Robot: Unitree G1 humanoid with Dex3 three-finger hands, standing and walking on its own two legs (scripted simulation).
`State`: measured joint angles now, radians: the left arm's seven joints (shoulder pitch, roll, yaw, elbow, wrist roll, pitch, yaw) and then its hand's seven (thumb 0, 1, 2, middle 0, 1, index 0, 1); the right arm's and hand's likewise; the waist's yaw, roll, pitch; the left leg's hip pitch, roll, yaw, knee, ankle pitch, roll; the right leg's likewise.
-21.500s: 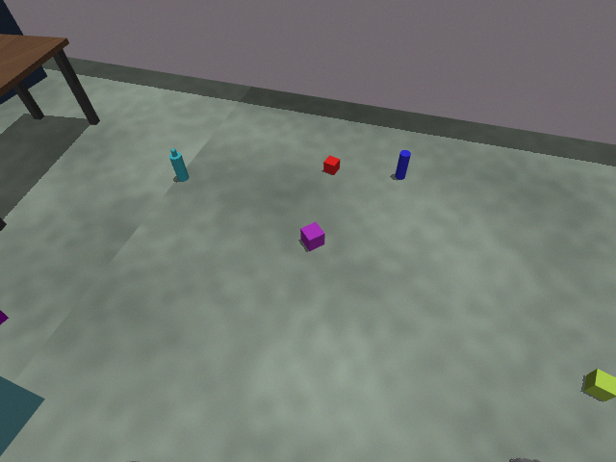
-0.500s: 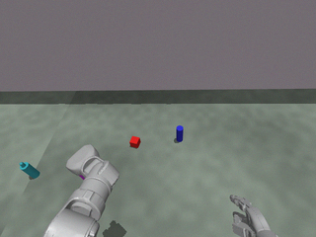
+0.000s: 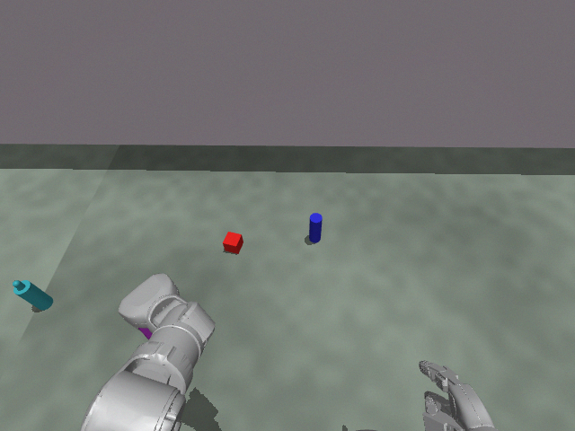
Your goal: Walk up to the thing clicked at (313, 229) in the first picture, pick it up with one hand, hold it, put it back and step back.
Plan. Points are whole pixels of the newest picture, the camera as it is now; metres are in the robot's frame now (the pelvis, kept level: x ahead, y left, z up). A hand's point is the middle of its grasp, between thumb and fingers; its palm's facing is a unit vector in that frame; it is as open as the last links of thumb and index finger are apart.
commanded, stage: crouch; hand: left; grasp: from above
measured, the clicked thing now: (172, 329) +0.29 +0.22 -0.12
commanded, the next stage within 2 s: lower in 1.58 s
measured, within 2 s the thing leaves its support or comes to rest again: neither
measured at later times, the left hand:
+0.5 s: hand (198, 345) +0.32 +0.23 -0.33, palm faces -0.23 -0.32 -0.92, open 10.1 cm
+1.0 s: hand (211, 353) +0.35 +0.24 -0.49, palm faces -0.27 -0.32 -0.91, open 10.1 cm
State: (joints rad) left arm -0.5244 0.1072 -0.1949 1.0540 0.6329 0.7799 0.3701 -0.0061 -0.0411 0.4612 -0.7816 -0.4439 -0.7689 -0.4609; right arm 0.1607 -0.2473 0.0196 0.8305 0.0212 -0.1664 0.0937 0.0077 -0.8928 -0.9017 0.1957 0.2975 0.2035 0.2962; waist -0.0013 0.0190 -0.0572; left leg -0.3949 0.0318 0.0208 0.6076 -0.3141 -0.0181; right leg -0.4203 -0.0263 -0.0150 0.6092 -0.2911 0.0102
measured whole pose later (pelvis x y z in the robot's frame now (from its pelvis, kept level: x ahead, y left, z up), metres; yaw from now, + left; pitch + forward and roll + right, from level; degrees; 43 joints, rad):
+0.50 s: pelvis -0.07 +0.00 -0.20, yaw -2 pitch +32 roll -2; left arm -0.91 0.31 0.16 1.48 0.62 0.49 0.70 -0.01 -0.02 0.44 -0.77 -0.44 -0.76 -0.45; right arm 0.13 -0.25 -0.02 0.92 -0.09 -0.19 0.15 0.01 -0.90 -0.90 0.19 0.30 0.20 0.30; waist -0.16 0.03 -0.19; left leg -1.59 0.06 -0.04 1.63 -0.60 -0.02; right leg -1.60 -0.01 -0.02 1.57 -0.54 0.01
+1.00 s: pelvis -0.09 +0.01 -0.34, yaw -2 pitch +36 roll -4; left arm -1.02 0.44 0.21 1.53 0.74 0.40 0.61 -0.01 -0.02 0.43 -0.77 -0.44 -0.76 -0.45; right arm 0.14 -0.27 0.00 0.90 -0.13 -0.24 0.20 0.00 -0.90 -0.91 0.20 0.30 0.20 0.30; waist -0.22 0.06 -0.15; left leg -2.09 0.03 -0.07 2.12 -0.68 -0.01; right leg -2.08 -0.03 -0.03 2.05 -0.61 0.02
